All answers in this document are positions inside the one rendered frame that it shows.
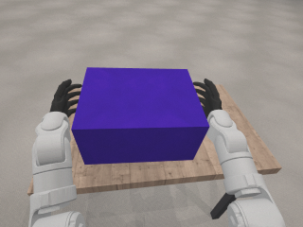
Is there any carton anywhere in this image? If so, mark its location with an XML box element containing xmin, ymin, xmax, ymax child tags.
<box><xmin>71</xmin><ymin>67</ymin><xmax>210</xmax><ymax>165</ymax></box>

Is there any left robot hand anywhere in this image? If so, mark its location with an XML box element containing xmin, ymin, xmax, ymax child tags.
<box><xmin>50</xmin><ymin>79</ymin><xmax>82</xmax><ymax>117</ymax></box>

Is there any right robot forearm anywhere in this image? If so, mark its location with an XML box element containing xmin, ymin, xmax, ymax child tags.
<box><xmin>206</xmin><ymin>110</ymin><xmax>286</xmax><ymax>227</ymax></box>

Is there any left robot forearm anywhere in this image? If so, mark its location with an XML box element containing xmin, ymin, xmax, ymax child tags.
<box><xmin>28</xmin><ymin>112</ymin><xmax>77</xmax><ymax>227</ymax></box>

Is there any left robot upper arm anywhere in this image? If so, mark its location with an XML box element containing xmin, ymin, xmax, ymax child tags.
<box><xmin>32</xmin><ymin>211</ymin><xmax>86</xmax><ymax>227</ymax></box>

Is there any right robot hand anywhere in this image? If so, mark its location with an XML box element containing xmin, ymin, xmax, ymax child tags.
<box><xmin>193</xmin><ymin>79</ymin><xmax>223</xmax><ymax>119</ymax></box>

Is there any right robot upper arm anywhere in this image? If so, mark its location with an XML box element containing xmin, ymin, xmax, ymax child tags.
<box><xmin>227</xmin><ymin>198</ymin><xmax>285</xmax><ymax>227</ymax></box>

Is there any table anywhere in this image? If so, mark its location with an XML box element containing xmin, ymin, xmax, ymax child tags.
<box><xmin>27</xmin><ymin>84</ymin><xmax>282</xmax><ymax>219</ymax></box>

